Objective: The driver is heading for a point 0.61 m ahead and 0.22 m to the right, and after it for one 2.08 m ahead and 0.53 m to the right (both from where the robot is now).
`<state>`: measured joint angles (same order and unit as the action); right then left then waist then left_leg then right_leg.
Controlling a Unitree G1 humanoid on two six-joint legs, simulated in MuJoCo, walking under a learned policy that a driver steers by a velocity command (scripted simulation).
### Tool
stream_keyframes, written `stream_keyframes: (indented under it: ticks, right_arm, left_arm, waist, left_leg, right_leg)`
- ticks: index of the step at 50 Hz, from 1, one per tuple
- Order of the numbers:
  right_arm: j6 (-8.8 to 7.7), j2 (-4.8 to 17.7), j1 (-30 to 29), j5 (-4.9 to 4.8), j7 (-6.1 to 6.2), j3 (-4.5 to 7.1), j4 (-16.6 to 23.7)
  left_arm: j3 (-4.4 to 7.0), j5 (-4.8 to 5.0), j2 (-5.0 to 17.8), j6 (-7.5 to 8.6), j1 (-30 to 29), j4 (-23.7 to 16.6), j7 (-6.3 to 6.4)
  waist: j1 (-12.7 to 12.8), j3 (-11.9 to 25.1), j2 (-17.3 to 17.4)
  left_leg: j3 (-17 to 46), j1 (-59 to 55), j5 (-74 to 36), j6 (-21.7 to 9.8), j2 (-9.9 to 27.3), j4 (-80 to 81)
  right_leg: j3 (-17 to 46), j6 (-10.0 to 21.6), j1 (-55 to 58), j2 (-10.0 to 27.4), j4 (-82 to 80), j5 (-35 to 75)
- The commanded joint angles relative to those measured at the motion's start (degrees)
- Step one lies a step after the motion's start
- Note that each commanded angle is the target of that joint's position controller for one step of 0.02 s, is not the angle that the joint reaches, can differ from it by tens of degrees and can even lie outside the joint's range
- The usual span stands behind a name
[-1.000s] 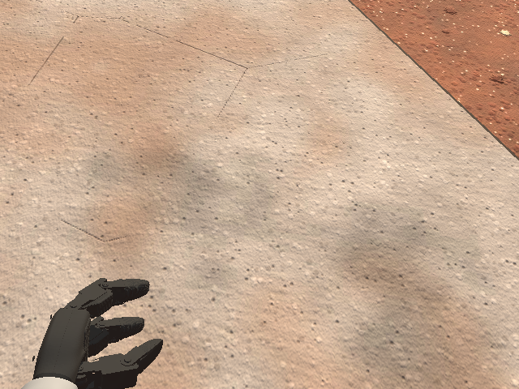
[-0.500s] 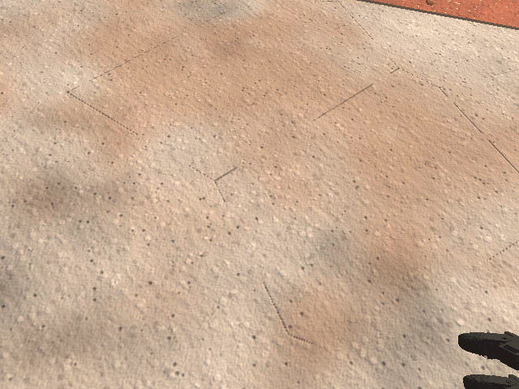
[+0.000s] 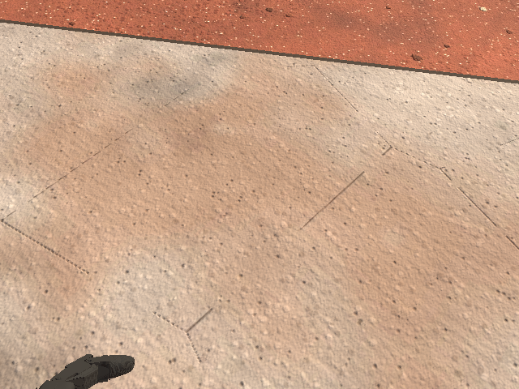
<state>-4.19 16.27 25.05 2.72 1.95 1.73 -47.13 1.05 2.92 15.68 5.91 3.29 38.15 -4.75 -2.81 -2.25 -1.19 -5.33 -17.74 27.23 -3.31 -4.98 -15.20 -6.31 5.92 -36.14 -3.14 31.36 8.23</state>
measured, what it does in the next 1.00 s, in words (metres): walks ahead, turning right: left foot, then right foot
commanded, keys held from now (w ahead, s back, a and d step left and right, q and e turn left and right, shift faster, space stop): w+e+shift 0.50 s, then e+shift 0.20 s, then q+shift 0.30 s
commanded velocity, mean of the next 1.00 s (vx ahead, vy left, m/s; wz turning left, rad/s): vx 0.71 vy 0.00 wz -0.64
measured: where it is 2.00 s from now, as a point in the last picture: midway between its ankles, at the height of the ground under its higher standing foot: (301, 232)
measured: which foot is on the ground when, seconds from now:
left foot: down 0.00-0.00, up 0.02-0.42, down 0.44-0.84, up 0.86-1.00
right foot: down 0.00-0.44, up 0.46-0.82, down 0.84-1.00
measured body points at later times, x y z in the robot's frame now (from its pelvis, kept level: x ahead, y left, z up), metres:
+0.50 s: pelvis +0.49 -0.01 +0.01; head +0.52 -0.03 +0.46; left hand +0.64 +0.24 -0.10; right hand +0.62 -0.33 -0.03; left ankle +0.65 +0.07 -0.70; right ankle +0.25 -0.04 -0.62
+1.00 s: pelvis +0.75 -0.16 +0.02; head +0.79 -0.20 +0.47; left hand +1.06 -0.11 -0.06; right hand +0.65 -0.43 -0.10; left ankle +0.81 +0.01 -0.62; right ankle +0.78 -0.28 -0.70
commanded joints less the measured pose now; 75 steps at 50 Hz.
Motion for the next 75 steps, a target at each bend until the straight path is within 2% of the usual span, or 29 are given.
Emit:
stream_keyframes:
  ticks: [1, 2, 3, 4, 6, 9, 13, 19, 21, 22, 23, 24, 27, 30, 32, 38, 41, 42, 43, 44, 45, 48, 55, 61, 63, 64, 66, 68, 75]
  right_arm:
    - [0.59, 13.8, -13.3, 1.18, 1.41, 3.57, 6.8]
    - [-0.95, -1.0, -4.2, 1.19, -0.58, -0.16, 8.4]
    - [-4.05, 1.9, -3.9, -3.9, -2.58, -1.44, 11.4]
    - [-5.76, 7.1, -12.1, -5.04, -3.28, -0.34, 12.9]
    - [-6.63, 5.9, -15.8, -3.26, -2.94, -0.57, 13.8]
    - [-4.82, 6.2, -12.5, -1.73, -1.83, 0.0, 13.0]
    - [-4.45, 1.9, -25.8, -0.27, -1.48, -1.36, 18.8]
    - [-5.14, 6.6, -30.4, -4.62, -1.27, 1.7, 21.5]
    - [-5.6, 10.3, -16.3, -5.14, -0.96, 4.12, 19.3]
    - [-4.72, 12.2, -0.3, -5.12, -0.28, 4.78, 17.0]
    - [-4.46, 17.5, 2.9, -2.44, -1.35, 5.32, 14.5]
    - [-3.97, 12.8, 1.6, -2.83, -2.0, 5.06, 14.5]
    - [-2.11, 6.3, -5.7, -1.21, -1.32, 3.49, 13.0]
    - [-2.29, 2.1, -11.2, -2.15, -1.54, 2.35, 10.2]
    - [-2.21, 4.9, -15.6, -3.19, -1.3, 3.05, 9.4]
    - [-2.36, 12.4, -13.3, -4.87, -0.45, 4.71, 6.2]
    - [-2.05, 12.6, -12.0, -5.44, -1.23, 3.97, 4.8]
    - [-1.79, 9.4, -9.6, -3.71, -1.56, 2.5, 5.4]
    - [-1.12, 3.4, 2.9, -2.77, -2.59, -0.04, 3.2]
    - [-0.36, 11.0, 3.0, -4.35, -2.95, 1.37, 1.0]
    - [0.52, 12.8, -2.3, -6.04, -2.98, 2.14, 2.8]
    - [4.52, 10.1, -5.6, -4.84, -0.84, 2.28, 2.9]
    - [7.02, 4.9, -8.6, -3.7, -0.28, 2.23, 6.7]
    - [7.96, 6.6, -9.4, -3.34, -2.55, 3.62, 9.1]
    - [7.78, 9.9, -5.4, -2.41, -2.04, 5.37, 8.0]
    - [7.2, 18.2, -5.3, -2.48, -0.98, 7.27, 9.8]
    - [3.9, 17.7, -6.7, -0.38, -2.21, 6.9, 11.4]
    - [3.37, 13.9, -12.4, -3.25, -1.51, 6.15, 12.6]
    - [5.31, 12.1, -11.8, -3.8, 1.3, 5.86, 15.7]
  left_arm:
    - [5.5, 0.14, 13.5, -1.93, 33.8, 4.2, 1.86]
    - [4.57, -0.95, 13.2, -1.67, 33.5, 6.2, 1.93]
    - [4.45, -2.78, 10.9, -1.43, 28.3, 2.8, 2.43]
    - [4.51, -3.28, 8.9, -1.1, 26.6, 1.6, 3.07]
    - [3.82, -3.33, 7.5, 0.09, 19.2, 0.4, 2.26]
    - [3.66, -2.06, 6.9, 0.07, 14.0, -0.9, 2.83]
    - [3.78, -0.65, 7.2, -0.49, 16.4, 0.9, 4.73]
    - [4.56, 0.35, 7.2, -1.76, 21.4, 4.0, 5.6]
    - [4.89, -1.22, 8.5, -2.55, 18.7, 3.1, 5.29]
    - [3.49, -3.61, 5.1, -2.8, 16.0, 0.9, 4.88]
    - [0.77, -0.86, -3.2, -2.06, 28.7, -1.5, 4.15]
    - [0.57, 1.8, 1.8, -2.41, 26.3, -1.0, 4.89]
    - [2.59, -2.48, 7.6, -2.86, 6.7, -4.1, 4.98]
    - [2.68, -0.39, 4.2, -4.78, 8.6, -6.2, 4.26]
    - [1.92, -1.04, 2.8, -5.18, 6.8, -7.8, 3.83]
    - [2.61, -2.93, 5.1, -3.73, 3.4, -7.5, 0.64]
    - [4.56, -4.07, 9.0, -2.91, 12.9, -4.7, 1.8]
    - [4.85, -5.32, 12.7, -3.08, 15.3, -4.4, 3.05]
    - [2.69, -8.14, 12.2, -2.89, 12.4, -6.7, 4.02]
    - [2.74, -6.58, 9.6, -3.46, 13.6, -6.9, 3.62]
    - [2.94, -5.05, 10.1, -3.7, 10.6, -5.9, 3.02]
    - [2.17, -3.9, 7.0, -3.89, 2.4, -3.6, 3.47]
    - [3.74, -4.75, 7.4, -4.48, -2.4, -1.7, 6.76]
    - [5.08, -2.05, 8.8, -6.02, -2.7, 0.7, 6.66]
    - [4.82, -1.35, 5.7, -6.69, 0.8, 2.9, 6.26]
    - [4.59, -3.7, 4.3, -7.23, 2.3, 1.3, 6.18]
    - [4.9, -3.78, 6.1, -6.95, -6.7, -1.9, 6.91]
    - [5.62, -3.54, 7.4, -6.65, -4.2, 0.0, 7.73]
    - [4.81, -2.85, 4.8, -5.12, -4.8, 0.9, 6.76]
  waist:
    - [22.4, 13.5, 5.3]
    - [11.1, 15.8, -20.6]
    - [10.0, 23.1, -15.4]
    - [11.7, 13.7, -5.8]
    - [4.6, 3.0, 8.4]
    - [-0.6, -1.6, 5.2]
    - [4.1, -5.6, 0.8]
    - [6.8, -0.4, -4.5]
    - [-2.2, 9.9, -5.6]
    - [-9.2, 21.2, -4.4]
    - [-1.0, 32.5, 25.7]
    - [-2.9, 28.5, 26.3]
    - [-4.4, 2.6, 1.0]
    - [1.9, -0.6, 7.2]
    - [3.7, -2.8, 6.8]
    - [3.5, 2.8, 3.6]
    - [10.8, 8.0, 1.6]
    - [11.0, 12.8, -6.6]
    - [4.6, 26.7, -15.5]
    - [8.7, 35.0, -7.2]
    - [7.6, 27.0, -4.8]
    - [2.1, 10.2, -2.3]
    - [1.0, 9.2, -4.1]
    - [-0.3, 8.1, -4.8]
    - [-1.0, 4.7, 4.5]
    - [1.8, 0.5, 23.7]
    - [-0.6, 4.6, 13.3]
    - [2.7, 4.9, 7.9]
    - [2.4, 9.9, 8.1]
  left_leg:
    - [-1.7, 22.5, -87.3, 3.9, 11.4, -53.0]
    - [6.3, 57.4, 6.2, 6.5, 0.7, -79.4]
    - [14.2, 65.9, 4.2, 3.4, -0.9, -82.0]
    - [15.4, 66.1, -3.7, -0.6, 2.1, -74.0]
    - [15.3, 60.2, -9.1, -1.3, 5.2, -62.9]
    - [14.5, 54.6, -10.4, 2.6, 8.6, -52.7]
    - [8.1, 43.5, -26.9, 6.4, 6.1, -27.8]
    - [12.2, 34.0, -32.4, 6.9, 3.3, -9.9]
    - [11.3, 19.8, -26.5, 3.9, 4.7, -11.9]
    - [18.0, 0.9, -15.6, 0.9, 13.7, -19.6]
    - [53.2, -19.4, 4.5, -10.8, 30.7, -9.4]
    - [62.5, -16.3, 24.8, -10.2, 31.0, -3.6]
    - [30.2, 10.4, -17.5, -4.5, 21.5, -2.7]
    - [15.9, 20.8, -43.6, -4.2, 18.7, -2.8]
    - [10.3, 27.0, -48.6, -5.0, 19.0, 0.7]
    - [0.6, 27.8, -55.6, -2.4, 16.1, -3.1]
    - [0.0, 27.0, -60.1, -0.9, 15.3, -20.1]
    - [-0.8, 34.3, -31.6, 1.8, 10.2, -38.7]
    - [9.8, 45.1, 16.8, 4.6, 3.2, -60.3]
    - [18.9, 43.8, 15.7, 5.3, 4.1, -64.6]
    - [15.6, 48.9, 12.6, 6.2, 6.5, -62.4]
    - [9.9, 45.7, 5.2, 9.3, 10.5, -54.6]
    - [5.6, 41.4, -9.7, 9.0, 13.0, -41.7]
    - [0.9, 35.3, -11.9, 3.7, 10.8, -25.0]
    - [6.2, 29.5, -23.2, -1.2, 9.7, -12.8]
    - [28.7, 25.2, -43.2, -8.9, 22.4, -6.6]
    - [36.1, 25.5, -30.9, -14.8, 23.7, -1.3]
    - [30.5, 24.9, -26.6, -9.3, 19.7, -2.9]
    - [29.7, 21.5, -33.3, -7.5, 14.3, -6.8]
  right_leg:
    - [5.9, 5.3, 41.5, 0.6, 2.9, -5.6]
    - [24.7, 14.1, 64.7, 9.0, 10.9, -20.5]
    - [54.2, 19.6, 65.8, 17.4, -8.7, -51.6]
    - [55.4, 15.4, 57.4, 16.5, -17.9, -52.5]
    - [49.0, 14.0, 37.3, 12.9, -20.1, -39.5]
    - [37.1, 14.1, 23.2, 6.1, -21.3, -25.1]
    - [26.3, 9.8, 7.3, -0.7, -20.8, -14.1]
    - [33.7, 4.3, 22.4, 2.3, -11.3, -14.4]
    - [31.2, 0.9, 26.5, 1.5, 6.5, 3.4]
    - [27.7, -0.5, 17.7, 0.9, 25.1, -1.7]
    - [21.5, -2.9, -2.7, -5.9, 46.4, -42.0]
    - [18.1, -2.8, -12.0, 1.5, 53.8, -36.9]
    - [12.8, -3.5, -11.5, 6.7, 48.6, -28.1]
    - [11.5, -4.9, -7.4, 10.0, 41.9, -30.7]
    - [9.1, -6.3, -5.7, 10.0, 32.1, -26.6]
    - [4.6, -2.7, 16.7, 2.3, 5.4, -4.9]
    - [6.1, 2.3, 32.4, 0.4, -3.3, 2.2]
    - [14.3, 5.8, 43.6, 10.3, -1.3, 31.1]
    - [34.2, 17.6, 58.0, 30.6, 5.7, 62.2]
    - [34.6, 20.0, 55.9, 30.2, 3.4, 53.1]
    - [29.7, 18.0, 49.2, 26.9, -1.4, 34.7]
    - [18.2, 10.9, 25.9, 20.1, -10.2, 11.7]
    - [4.5, 9.0, 18.9, 20.4, -16.4, -5.9]
    - [0.1, 3.8, 24.2, 22.7, -10.4, -11.2]
    - [-4.7, -3.2, 18.7, 16.4, 4.3, -23.1]
    - [-7.7, -9.7, 2.0, 6.9, 23.3, -44.2]
    - [9.4, -8.3, -7.1, 1.9, 36.6, -43.2]
    - [11.9, -7.0, -7.3, 3.7, 34.1, -33.3]
    - [14.1, -10.0, -2.0, -0.6, 20.8, -25.4]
